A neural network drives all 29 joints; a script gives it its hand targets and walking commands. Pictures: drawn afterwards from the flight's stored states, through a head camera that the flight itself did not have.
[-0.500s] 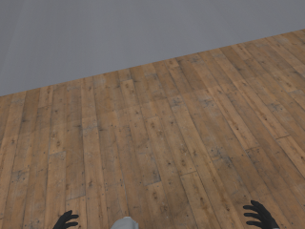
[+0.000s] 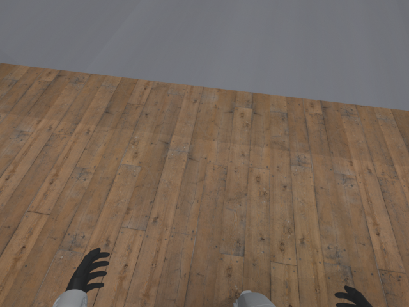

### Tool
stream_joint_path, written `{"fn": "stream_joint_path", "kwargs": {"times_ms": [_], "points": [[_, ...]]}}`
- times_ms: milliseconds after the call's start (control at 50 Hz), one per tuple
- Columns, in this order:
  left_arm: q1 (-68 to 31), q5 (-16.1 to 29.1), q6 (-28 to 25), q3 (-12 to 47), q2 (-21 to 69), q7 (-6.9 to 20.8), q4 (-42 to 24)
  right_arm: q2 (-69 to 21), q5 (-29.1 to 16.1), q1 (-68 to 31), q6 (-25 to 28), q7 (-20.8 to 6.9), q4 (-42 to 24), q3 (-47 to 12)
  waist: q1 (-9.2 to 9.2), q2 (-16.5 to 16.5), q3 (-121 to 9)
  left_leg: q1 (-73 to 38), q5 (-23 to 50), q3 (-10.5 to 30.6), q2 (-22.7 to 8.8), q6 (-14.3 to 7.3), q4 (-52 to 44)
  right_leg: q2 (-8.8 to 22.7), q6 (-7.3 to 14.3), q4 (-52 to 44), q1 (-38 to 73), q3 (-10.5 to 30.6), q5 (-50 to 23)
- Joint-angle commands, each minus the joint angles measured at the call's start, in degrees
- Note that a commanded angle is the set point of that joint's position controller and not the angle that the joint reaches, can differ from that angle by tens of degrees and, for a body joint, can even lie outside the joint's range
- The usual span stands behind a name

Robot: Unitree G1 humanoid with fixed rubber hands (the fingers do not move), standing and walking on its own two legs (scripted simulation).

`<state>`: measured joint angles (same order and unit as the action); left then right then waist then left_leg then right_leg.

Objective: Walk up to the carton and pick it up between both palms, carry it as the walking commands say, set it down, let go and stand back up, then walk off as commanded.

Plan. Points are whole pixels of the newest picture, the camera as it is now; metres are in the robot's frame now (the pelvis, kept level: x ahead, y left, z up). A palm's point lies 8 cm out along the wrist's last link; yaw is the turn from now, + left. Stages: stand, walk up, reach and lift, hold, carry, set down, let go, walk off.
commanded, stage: walk off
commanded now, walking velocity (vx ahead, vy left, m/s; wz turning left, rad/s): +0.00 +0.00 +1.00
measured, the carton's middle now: out of the picture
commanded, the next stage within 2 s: none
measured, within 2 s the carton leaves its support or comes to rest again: neither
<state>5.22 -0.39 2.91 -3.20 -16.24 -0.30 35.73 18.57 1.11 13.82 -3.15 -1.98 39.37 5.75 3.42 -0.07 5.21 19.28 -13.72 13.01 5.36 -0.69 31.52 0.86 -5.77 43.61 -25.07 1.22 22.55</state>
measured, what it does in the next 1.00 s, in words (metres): steps on the spot, turning left: right foot, then left foot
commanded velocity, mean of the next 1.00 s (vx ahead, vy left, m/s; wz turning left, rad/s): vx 0.00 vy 0.00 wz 1.00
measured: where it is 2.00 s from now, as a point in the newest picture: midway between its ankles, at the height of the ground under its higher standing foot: outside the picture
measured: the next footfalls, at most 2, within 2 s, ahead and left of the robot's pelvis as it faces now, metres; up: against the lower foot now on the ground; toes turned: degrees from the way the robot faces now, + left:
right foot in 0.06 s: +0.07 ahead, -0.13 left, +0.00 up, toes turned +5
left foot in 0.48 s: -0.01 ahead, +0.13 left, +0.00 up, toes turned +36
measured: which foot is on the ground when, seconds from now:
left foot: down 0.00-0.06, up 0.08-0.46, down 0.48-0.94, up 0.96-1.00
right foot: up 0.00-0.04, down 0.06-0.48, up 0.50-0.92, down 0.94-1.00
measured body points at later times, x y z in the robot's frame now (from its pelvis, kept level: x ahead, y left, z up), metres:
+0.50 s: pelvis +0.00 +0.01 -0.02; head +0.04 +0.04 +0.43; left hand -0.08 +0.30 -0.13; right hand +0.31 -0.12 -0.10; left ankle -0.05 +0.10 -0.74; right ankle +0.03 -0.13 -0.73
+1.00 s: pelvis +0.03 +0.00 +0.00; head +0.08 +0.02 +0.45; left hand -0.08 +0.30 -0.08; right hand +0.33 -0.09 -0.12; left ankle -0.06 +0.08 -0.70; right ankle +0.13 -0.05 -0.74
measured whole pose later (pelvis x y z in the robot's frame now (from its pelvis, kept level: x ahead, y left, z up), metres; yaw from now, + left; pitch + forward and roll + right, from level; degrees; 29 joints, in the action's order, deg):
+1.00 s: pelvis +0.03 +0.00 +0.00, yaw +58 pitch +1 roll +0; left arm 6.4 -1.0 1.9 -2.1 -15.6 -1.7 35.4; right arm 19.1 1.2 14.6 -2.9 -1.8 40.0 6.4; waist 3.3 -2.7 4.2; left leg 25.9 -24.2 10.3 6.8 2.8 47.4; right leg 0.8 0.2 30.3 -16.8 -2.9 14.4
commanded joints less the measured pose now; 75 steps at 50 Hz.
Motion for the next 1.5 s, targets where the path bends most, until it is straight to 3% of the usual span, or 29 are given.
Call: {"fn": "stream_joint_path", "kwargs": {"times_ms": [0,20,40,60,80,140,180,280,420,460,480,500,520,600,760,880,900,940,960,980,1040,1220,1280,1320,1340,1360,1380,1440,1480], "points": [[4.2,0.5,-1.5,-1.4,-4.8,-1.2,-3.1,10.1,-0.4,-3.2,0.8,-0.1,-4.2,2.4,-3.50,-11.2,-9.2,-3.7,20.3,17.7,-11.4,-4.6,-5.8,-2.3,1.1,-12.5,10.3,0.4,-2.4],[6.6,0.1,-2.0,-1.8,-5.8,-1.8,-2.5,9.0,-1.0,-3.6,1.1,0.1,-4.3,2.0,-5.06,-9.6,-9.5,-0.2,15.2,16.9,-9.6,-1.9,-3.2,-0.4,1.6,-21.4,16.8,0.8,-7.7],[9.1,-0.7,-2.5,-2.7,-9.7,-2.5,-2.1,5.9,-1.4,-2.3,1.6,0.3,-4.7,1.5,-5.74,-2.3,-11.0,6.8,3.6,12.2,-5.5,1.2,3.5,9.8,3.5,-27.3,25.4,8.5,-5.4],[6.5,-0.6,-2.2,-3.5,-16.2,-2.1,-3.7,2.2,-2.0,1.3,1.6,0.5,-5.6,1.1,-3.17,14.5,-12.0,17.3,-17.6,-1.8,3.2,4.6,16.8,27.7,8.6,-31.0,29.4,22.3,-6.2],[6.2,-1.0,-1.7,-3.3,-13.8,-1.7,-3.2,7.7,0.8,-1.1,1.1,0.6,-4.8,2.2,-5.25,10.5,-9.2,15.9,-18.9,-5.4,-3.7,5.3,26.6,29.4,12.7,-30.8,19.8,20.9,-8.6],[-0.9,-1.1,-2.1,-0.7,-6.2,-1.3,-4.0,6.9,0.4,0.6,0.0,-1.7,-3.0,2.2,-1.11,9.4,-4.5,13.3,-8.8,-9.2,-6.4,5.9,37.1,18.2,10.4,-29.1,13.6,3.6,-14.5],[1.0,-1.3,-2.4,-0.7,-5.8,-1.6,-3.5,5.4,-0.4,0.9,-0.4,-2.4,-2.3,1.5,-2.12,11.1,-4.2,14.1,-7.3,-12.3,-7.3,7.4,37.1,16.1,10.0,-27.1,15.5,-3.4,-22.5],[10.1,-1.0,-2.9,-2.2,-8.4,-0.6,-0.4,2.0,-1.3,-6.7,-0.8,-2.3,-5.7,-0.2,-6.37,12.0,-6.3,15.0,-9.5,-15.8,-8.7,8.0,26.0,19.0,11.4,-20.8,23.9,-9.1,-41.0],[10.3,0.8,-2.1,-4.1,-10.7,1.3,0.1,1.5,-0.1,-8.0,-0.5,-1.1,-7.7,-0.2,-4.92,14.5,-8.8,0.3,-10.5,-22.3,-6.9,4.1,6.3,22.9,7.9,-12.7,20.3,-14.7,-40.9],[10.2,1.1,-1.6,-3.8,-9.8,1.7,-0.5,6.0,1.6,1.7,0.6,0.2,-4.9,1.9,2.00,3.2,-12.5,-18.2,5.2,-15.2,-8.7,1.5,-8.9,20.2,2.3,5.8,7.2,-18.2,-31.1],[8.3,0.2,-1.4,-2.8,-5.3,2.2,-5.0,16.1,1.1,5.4,1.0,0.5,-4.9,3.8,2.65,-17.4,-13.2,-29.2,34.6,10.3,-27.6,-5.1,-9.0,10.3,-2.8,20.8,-14.4,-19.8,16.4],[3.0,-1.7,-0.3,-2.4,-6.1,1.4,-6.9,18.1,-1.1,9.6,1.4,0.9,-3.8,4.7,5.49,-11.5,-16.7,-26.6,44.5,14.0,-31.0,-11.7,-7.0,9.3,-3.7,24.9,-17.3,-6.3,19.9],[2.0,-1.2,0.1,-2.5,-6.8,1.0,-6.5,14.9,-1.2,8.5,1.4,1.4,-3.0,3.9,4.00,-8.9,-13.6,-24.4,39.7,9.1,-28.0,-12.0,-7.0,10.4,-3.8,25.8,-17.3,-4.0,14.7],[6.9,-1.2,0.2,-2.5,-7.3,0.4,-2.9,8.3,-0.7,-5.1,0.9,2.3,-5.9,1.6,-2.98,-10.2,-8.1,-9.3,27.7,0.9,-16.2,-8.2,-9.1,8.7,-2.8,22.8,-8.7,-3.5,0.6],[0.9,-0.5,0.1,-1.3,-4.6,-0.1,-4.7,10.7,0.1,1.5,1.3,0.7,-4.0,2.7,-0.50,-8.8,-8.3,-8.3,14.4,12.6,-14.2,-9.4,-9.1,1.9,-0.7,7.4,-6.4,-0.7,1.3],[4.9,0.5,-1.3,-1.3,-4.5,-1.5,-3.3,9.6,-0.4,-2.1,1.2,0.0,-4.2,2.4,-3.84,-10.1,-9.4,-2.7,18.5,18.4,-10.4,-4.2,-6.1,-2.6,1.4,-14.3,11.4,0.2,-2.7],[7.2,0.0,-1.8,-1.8,-6.1,-2.1,-2.6,8.2,-1.0,-2.4,1.5,0.1,-4.4,2.0,-5.29,-8.3,-9.9,1.7,11.8,17.0,-8.5,-1.3,-3.3,0.6,2.0,-22.4,18.9,1.3,-7.8],[5.3,-0.8,-1.8,-3.5,-16.4,-2.2,-4.0,3.0,-1.3,2.3,1.6,0.8,-5.1,1.4,-3.58,16.1,-10.1,18.3,-19.4,-3.6,3.6,4.6,18.8,28.7,10.3,-32.1,24.7,23.0,-1.9],[5.4,-1.2,-1.4,-3.0,-12.7,-1.7,-3.6,8.1,1.3,-0.7,1.2,0.6,-4.7,2.5,-5.04,10.0,-7.0,16.3,-17.7,-5.3,-4.2,5.1,27.7,29.1,13.4,-31.9,16.8,20.3,-5.0],[3.4,-1.0,-1.6,-1.5,-8.5,-1.4,-3.7,7.9,1.2,-0.9,0.8,-0.2,-4.0,2.8,-3.19,7.6,-4.6,14.3,-14.0,-6.1,-4.8,5.0,31.6,24.6,13.4,-31.3,13.3,14.7,-8.3],[-0.8,-1.1,-2.4,-0.6,-5.5,-1.8,-3.9,5.7,0.2,2.4,-0.1,-2.2,-1.6,1.9,-1.27,10.2,-3.8,14.3,-7.2,-10.6,-6.5,6.7,37.9,16.6,10.5,-28.1,14.2,-1.1,-18.8],[10.6,-0.6,-2.6,-3.2,-9.8,0.3,0.7,0.8,-1.3,-8.7,-0.4,-2.0,-6.7,-0.9,-6.40,13.3,-7.6,7.9,-11.4,-19.5,-7.8,6.7,16.2,19.9,11.1,-17.8,22.1,-13.3,-44.2],[10.6,0.4,-2.2,-3.9,-10.8,0.9,0.8,1.0,-0.6,-8.9,-0.3,-1.3,-7.0,-0.6,-5.77,14.8,-8.5,2.6,-10.7,-21.9,-6.8,4.9,8.9,22.2,9.1,-14.8,21.3,-14.1,-42.0],[9.9,0.9,-1.6,-4.0,-10.8,1.4,0.5,2.7,0.6,-2.6,0.4,-0.3,-5.3,0.5,-1.41,9.5,-10.2,-8.3,-1.9,-20.3,-6.5,3.1,-3.5,22.0,5.2,-3.9,14.8,-17.2,-37.1],[10.5,0.9,-1.5,-3.6,-9.4,1.6,-0.2,7.8,1.7,3.2,0.9,0.4,-3.7,2.2,2.55,0.2,-12.9,-21.2,7.7,-11.0,-11.4,1.0,-10.1,19.0,1.4,9.4,3.0,-18.9,-24.0],[7.4,-0.5,-1.3,-2.3,-4.5,2.0,-5.9,17.9,0.0,4.7,1.3,0.7,-4.6,3.9,2.18,-19.3,-13.5,-27.2,35.3,15.3,-29.7,-6.8,-9.8,9.3,-3.4,21.0,-16.7,-17.6,19.4],[2.8,-1.7,-0.1,-2.4,-6.9,1.0,-6.2,17.5,-1.1,9.9,1.8,1.0,-2.9,4.5,5.61,-9.4,-16.0,-25.3,42.0,13.9,-30.5,-11.9,-7.5,10.1,-3.7,24.8,-16.9,-5.3,18.6],[4.3,-0.8,-0.1,-2.3,-7.1,0.4,-4.0,9.7,-0.6,-3.0,1.0,2.6,-4.4,2.1,-1.53,-11.0,-6.7,-12.4,23.2,2.5,-18.5,-8.1,-9.8,11.0,-3.4,21.8,-13.1,-3.5,4.5],[7.8,-1.3,0.4,-2.4,-7.4,0.2,-2.1,8.4,-0.6,-4.9,1.0,2.3,-5.2,1.6,-3.12,-9.9,-8.2,-8.2,25.7,1.3,-15.6,-8.1,-9.3,8.9,-2.7,23.0,-8.6,-3.5,0.0]]}}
